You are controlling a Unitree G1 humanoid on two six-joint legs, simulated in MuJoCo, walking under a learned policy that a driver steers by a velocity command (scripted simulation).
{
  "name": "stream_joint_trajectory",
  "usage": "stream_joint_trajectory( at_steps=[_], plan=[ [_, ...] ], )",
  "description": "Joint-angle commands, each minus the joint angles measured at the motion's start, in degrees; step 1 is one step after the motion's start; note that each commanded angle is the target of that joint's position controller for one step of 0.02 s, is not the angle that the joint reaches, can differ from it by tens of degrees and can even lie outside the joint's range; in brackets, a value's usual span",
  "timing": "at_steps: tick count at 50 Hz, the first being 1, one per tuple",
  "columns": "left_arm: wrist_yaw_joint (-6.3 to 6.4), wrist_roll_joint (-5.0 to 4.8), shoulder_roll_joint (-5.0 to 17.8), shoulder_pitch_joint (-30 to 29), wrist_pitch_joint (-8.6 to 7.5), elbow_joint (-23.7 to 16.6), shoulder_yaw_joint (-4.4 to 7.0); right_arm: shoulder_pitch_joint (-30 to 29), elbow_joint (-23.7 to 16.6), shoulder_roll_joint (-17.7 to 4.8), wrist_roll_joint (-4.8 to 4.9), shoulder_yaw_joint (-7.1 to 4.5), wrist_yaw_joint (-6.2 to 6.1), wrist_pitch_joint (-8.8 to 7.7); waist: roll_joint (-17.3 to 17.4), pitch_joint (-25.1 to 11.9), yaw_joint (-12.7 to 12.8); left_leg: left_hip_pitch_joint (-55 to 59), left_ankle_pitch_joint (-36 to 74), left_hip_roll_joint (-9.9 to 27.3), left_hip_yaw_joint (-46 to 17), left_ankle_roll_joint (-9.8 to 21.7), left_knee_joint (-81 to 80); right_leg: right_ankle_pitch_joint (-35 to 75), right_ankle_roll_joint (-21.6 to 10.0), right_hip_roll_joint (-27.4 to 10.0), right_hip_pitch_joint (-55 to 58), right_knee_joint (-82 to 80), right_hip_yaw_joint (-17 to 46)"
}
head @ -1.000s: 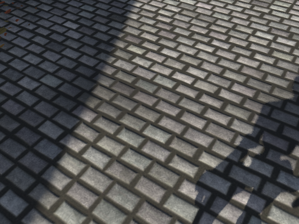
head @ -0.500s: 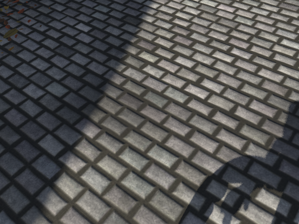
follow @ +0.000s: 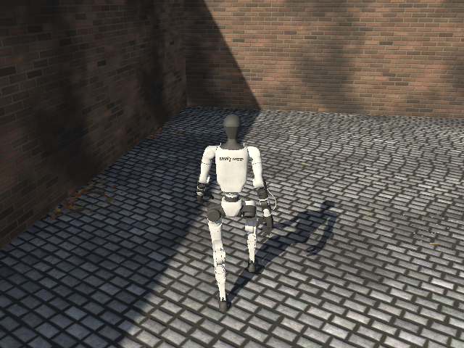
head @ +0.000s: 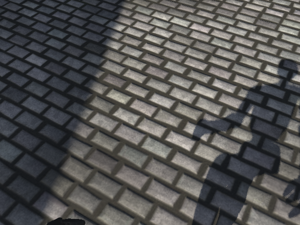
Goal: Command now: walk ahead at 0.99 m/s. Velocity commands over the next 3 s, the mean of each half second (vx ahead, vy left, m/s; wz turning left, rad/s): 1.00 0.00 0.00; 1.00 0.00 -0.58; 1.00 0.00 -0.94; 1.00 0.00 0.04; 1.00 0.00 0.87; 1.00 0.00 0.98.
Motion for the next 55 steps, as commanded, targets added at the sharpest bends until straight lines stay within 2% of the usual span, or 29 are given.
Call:
stream_joint_trajectory(
  at_steps=[1,4,6,7,8,9,10,12,15,19,23,26,28,29,30,31,32,33,35,37,39,41,46,48,51,52,53,54,55],
  plan=[
    [-0.11,-0.78,1.8,-6.9,-0.7,-4.8,-0.7,-1.2,-3.2,-8.8,0.7,-0.94,-0.56,-1.69,3.0,9.7,2.0,-13.3,38.3,14.1,-3.5,3.3,-9.6,7.7,-1.5,3.9,12.9,-10.9,-4.7],
    [1.25,-0.36,5.5,-3.5,-0.72,-4.4,0.45,-0.6,-2.7,-12.2,-0.84,-1.34,-1.58,-0.51,7.1,2.4,4.6,1.4,69.1,16.1,-1.9,1.9,2.0,-1.4,-3.7,10.6,18.4,-13.6,-6.9],
    [2.69,-0.57,9.8,15.5,-0.51,0.8,2.47,-3.0,-2.6,-14.7,-2.52,-2.11,-2.75,1.36,9.7,-8.1,14.0,1.1,74.4,17.6,-1.5,1.7,26.0,-9.7,-5.7,12.8,36.3,-13.7,-4.4],
    [3.72,0.11,12.4,26.8,-0.19,4.0,3.8,-5.4,-3.4,-14.1,-2.72,-2.21,-2.88,1.86,8.9,-12.6,19.3,-7.6,63.5,15.6,-0.9,1.8,43.4,-14.6,-7.1,8.9,49.4,-13.8,-1.0],
    [4.53,1.61,17.4,31.6,-0.07,5.0,5.21,-3.5,-5.8,-5.9,-1.73,-0.69,-1.71,1.48,-4.1,-17.8,16.0,-26.6,19.1,8.0,-1.5,1.4,67.3,-28.4,-9.8,-6.0,63.8,-12.9,17.9],
    [3.31,1.55,17.3,28.5,-0.08,5.1,5.61,2.5,-7.3,-3.8,1.78,-0.18,-0.71,0.15,-15.3,-24.9,9.9,-43.5,-11.1,0.3,-10.2,0.9,81.4,-37.2,-16.0,-15.0,72.4,-26.3,50.8],
    [2.62,0.7,12.7,21.6,-0.38,4.6,5.23,-5.4,-8.6,-7.6,1.15,-0.66,-1.46,0.04,-5.1,-14.9,9.3,-49.1,-4.2,6.0,-11.3,2.5,80.3,-37.9,-13.5,-11.3,65.0,-29.6,44.0],
    [2.36,0.68,6.3,17.5,-1.47,5.9,3.77,-12.1,-10.1,-6.4,-0.09,-0.26,-1.05,0.2,5.1,-3.2,6.2,-46.8,1.0,10.1,-10.5,2.2,72.7,-26.5,-10.7,-7.4,46.9,-32.2,28.7],
    [3.03,-0.46,3.7,18.7,-2.75,8.7,2.41,-12.2,-11.5,-3.1,-2.39,0.73,0.88,2.78,1.0,1.8,1.3,-42.7,0.8,13.4,-10.3,-0.1,65.9,-24.3,-8.2,-2.6,33.4,-37.0,18.8],
    [2.38,-1.35,6.2,22.1,-4.08,9.4,2.63,-26.2,-17.5,-4.5,-2.71,1.51,1.87,3.19,0.7,8.3,3.0,-48.7,11.6,15.2,-4.2,-2.4,49.3,-11.1,-8.0,1.5,29.8,-43.1,9.0],
    [2.53,-2.62,8.3,26.8,-5.04,10.4,2.72,-34.9,-20.1,-4.1,-1.31,2.61,2.73,2.37,1.1,8.6,5.9,-37.5,27.2,11.2,1.8,-0.7,28.7,8.4,-5.7,1.9,33.3,-48.2,3.7],
    [3.18,-1.91,10.8,28.1,-4.45,11.2,2.76,-35.2,-20.8,-6.8,-1.64,1.96,1.81,2.16,-1.3,5.3,5.0,-35.4,24.0,7.3,2.5,1.5,23.0,33.4,-4.6,-0.5,47.8,-41.8,2.1],
    [4.16,-0.52,13.9,27.3,-3.11,11.3,3.28,-25.4,-18.9,-10.5,-1.72,0.37,0.4,2.19,-4.9,-2.5,-0.8,-24.7,14.2,3.7,0.4,2.5,23.7,49.6,-3.9,-2.4,52.3,-26.5,3.6],
    [4.68,0.0,15.2,25.4,-2.16,11.0,3.65,-13.7,-15.5,-12.6,-1.65,-0.77,-0.64,2.24,-5.2,-8.4,-6.5,-13.3,9.6,3.6,-0.7,2.9,23.2,46.7,-3.7,-2.1,49.5,-12.5,3.9],
    [4.75,0.42,13.2,23.6,-1.9,10.0,3.33,-2.5,-12.6,-15.6,-2.47,-2.05,-1.79,2.33,-3.7,-13.8,-11.1,0.8,3.0,9.8,-6.2,3.2,25.0,32.3,-3.7,0.3,39.0,4.6,3.7],
    [3.56,-1.95,1.8,32.4,-2.08,7.5,1.04,-0.7,-12.7,-21.6,-5.26,-3.77,-2.17,1.96,13.8,-23.0,-3.4,18.2,-15.7,29.1,-33.1,7.7,21.5,-14.0,-2.5,8.5,17.5,29.8,3.4],
    [3.68,-3.76,5.3,32.0,-2.47,7.4,1.57,-2.3,-13.0,-18.4,-4.17,-3.66,-0.9,2.17,13.9,-27.2,-3.1,18.8,-25.8,32.3,-51.9,8.0,8.9,-29.5,-3.7,11.0,9.4,38.0,8.5],
    [4.13,-3.3,8.0,23.5,-2.22,5.8,2.31,-9.0,-12.9,-14.1,-3.61,-2.97,-0.61,1.86,8.1,-14.4,-1.7,8.6,-25.1,28.7,-41.4,5.4,6.9,-21.9,-4.2,6.8,4.9,37.4,8.2],
    [3.19,-2.16,6.2,19.0,-1.37,5.2,2.03,-13.3,-12.0,-9.0,-3.27,-1.96,-0.4,0.99,1.7,-3.7,0.9,-7.2,-9.1,24.9,-25.1,2.5,4.1,-16.8,-3.9,2.8,7.5,31.9,7.8],
    [2.02,-0.72,3.4,19.8,0.83,4.4,1.8,-12.0,-9.6,-5.6,-2.16,-0.95,-0.54,0.36,4.7,-0.8,4.1,-14.7,-2.4,22.5,-15.0,0.3,2.2,-16.3,-2.9,0.6,10.1,30.6,7.4],
    [1.18,-0.63,2.0,16.0,2.41,1.9,1.6,-11.4,-8.3,-5.4,-0.67,-0.97,-0.35,-0.5,5.4,2.1,5.3,-16.2,3.1,21.3,-7.2,-1.7,0.2,-14.7,-2.0,-1.0,6.1,29.1,6.2],
    [0.47,-0.68,1.5,10.2,2.96,-0.9,1.14,-11.4,-7.9,-5.4,-0.76,-0.91,-0.16,-1.11,5.2,4.9,5.4,-18.9,11.4,18.4,1.1,-3.6,-1.8,-8.9,-1.5,-0.5,4.4,24.7,3.1],
    [-0.8,-1.06,2.7,-0.1,2.46,-5.2,0.3,-8.3,-7.1,-7.9,-0.91,-0.89,-1.04,-1.56,3.4,8.4,4.9,-14.1,37.4,15.5,12.4,-5.9,-2.4,1.9,-4.0,3.8,7.0,3.3,-5.8],
    [-1.08,-0.86,4.1,-0.4,2.2,-5.3,0.46,-6.5,-7.2,-10.5,-0.61,-1.09,-2.34,-1.05,4.3,6.3,5.7,-8.0,59.6,16.6,13.9,-6.6,2.1,2.6,-5.7,8.2,12.1,-2.4,-9.8],
    [-0.14,-1.2,9.1,14.8,2.48,-1.5,2.33,-9.6,-9.4,-15.9,-1.2,-2.6,-4.15,1.57,8.8,-2.9,14.7,-4.0,81.9,20.2,12.8,-6.3,23.0,-5.8,-8.4,13.4,28.8,-3.1,-10.1],
    [0.69,-1.2,11.7,26.6,2.6,1.9,3.87,-12.8,-10.8,-16.8,-1.68,-3.08,-4.08,2.64,8.9,-7.7,20.0,-7.9,79.9,21.2,10.9,-5.1,38.1,-10.3,-10.4,13.9,40.0,-3.7,-7.2],
    [2.04,-1.64,13.8,34.5,2.58,4.5,5.69,-15.3,-11.5,-16.5,-1.92,-3.45,-3.29,3.49,4.8,-9.5,23.1,-16.2,56.9,17.5,10.5,-4.1,59.7,-14.3,-12.9,12.7,50.5,-9.0,-1.6],
    [3.05,-2.65,16.1,28.1,3.03,4.8,6.66,-18.3,-14.0,-8.1,-2.44,-1.52,-1.87,2.96,-9.9,-1.6,16.5,-35.2,-4.9,5.9,8.3,-4.6,80.9,-10.5,-14.4,6.9,51.8,-10.2,10.8],
    [2.64,-0.4,21.9,24.3,3.62,2.2,7.54,-14.0,-21.4,-6.5,-1.13,-0.66,-1.67,1.54,-12.4,-10.9,8.8,-54.5,-13.9,2.6,-3.5,-7.1,92.1,-12.2,-26.7,-2.5,66.1,-18.0,39.9]
  ],
)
